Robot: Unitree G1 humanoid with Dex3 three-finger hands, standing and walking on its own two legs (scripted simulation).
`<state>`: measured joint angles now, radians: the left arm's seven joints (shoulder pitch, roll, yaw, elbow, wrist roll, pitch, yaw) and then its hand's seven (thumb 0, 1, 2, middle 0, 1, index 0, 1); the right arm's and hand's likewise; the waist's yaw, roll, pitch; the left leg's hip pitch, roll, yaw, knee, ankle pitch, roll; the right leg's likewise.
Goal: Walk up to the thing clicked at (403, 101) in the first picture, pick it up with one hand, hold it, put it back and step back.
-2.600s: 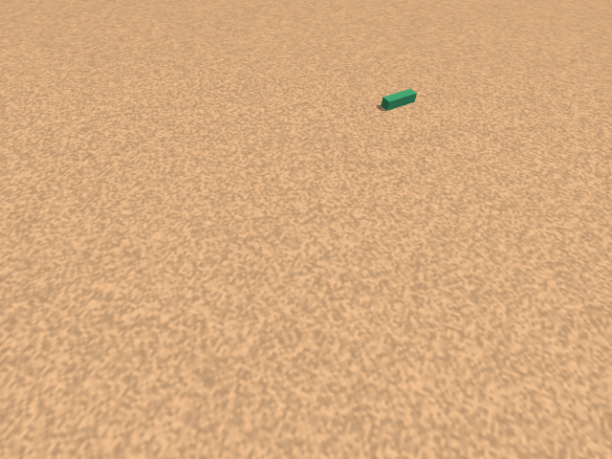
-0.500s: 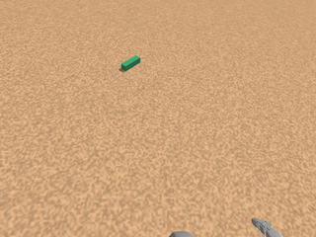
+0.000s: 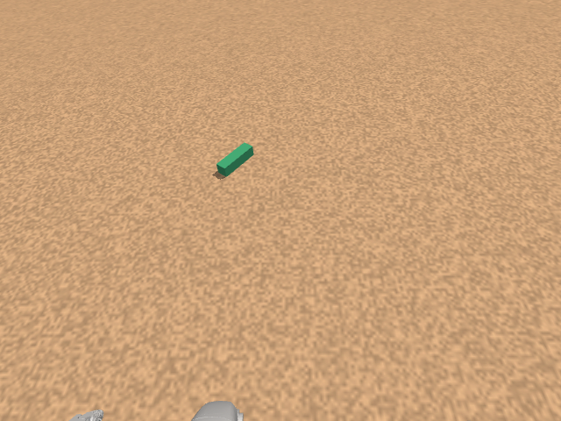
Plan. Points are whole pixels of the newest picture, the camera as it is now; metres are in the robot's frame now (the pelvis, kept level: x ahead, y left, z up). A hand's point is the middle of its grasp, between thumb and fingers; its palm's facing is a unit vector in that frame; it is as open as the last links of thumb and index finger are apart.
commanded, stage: walk up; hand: left
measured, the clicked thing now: (235, 159) +1.48 +0.31 -0.74
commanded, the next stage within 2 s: none
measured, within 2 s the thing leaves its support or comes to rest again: neither
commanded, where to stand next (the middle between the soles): +1.07 +0.09 m, yaw +2 degrees
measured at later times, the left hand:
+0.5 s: hand (121, 314) +0.32 +0.33 -0.15, palm faces -0.03 -0.94 -0.33, open 7.4 cm
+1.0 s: hand (169, 217) +0.54 +0.27 -0.11, palm faces +0.02 -0.91 -0.42, open 7.4 cm
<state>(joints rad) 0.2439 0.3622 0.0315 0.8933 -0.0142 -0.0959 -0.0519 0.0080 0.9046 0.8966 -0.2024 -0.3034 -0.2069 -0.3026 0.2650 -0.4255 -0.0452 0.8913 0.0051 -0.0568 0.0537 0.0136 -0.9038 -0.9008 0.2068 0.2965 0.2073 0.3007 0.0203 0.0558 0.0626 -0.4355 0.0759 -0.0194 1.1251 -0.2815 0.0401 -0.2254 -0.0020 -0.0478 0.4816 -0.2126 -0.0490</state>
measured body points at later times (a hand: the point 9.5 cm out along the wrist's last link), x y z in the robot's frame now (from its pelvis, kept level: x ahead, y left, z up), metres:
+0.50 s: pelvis +0.26 +0.06 +0.00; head +0.28 +0.08 +0.45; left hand +0.32 +0.38 -0.13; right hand +0.35 -0.25 -0.09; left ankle +0.28 +0.16 -0.74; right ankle +0.26 -0.10 -0.66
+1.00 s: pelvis +0.48 +0.00 +0.00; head +0.48 -0.04 +0.45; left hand +0.54 +0.32 -0.08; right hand +0.54 -0.31 -0.14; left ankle +0.49 +0.18 -0.66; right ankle +0.52 -0.08 -0.74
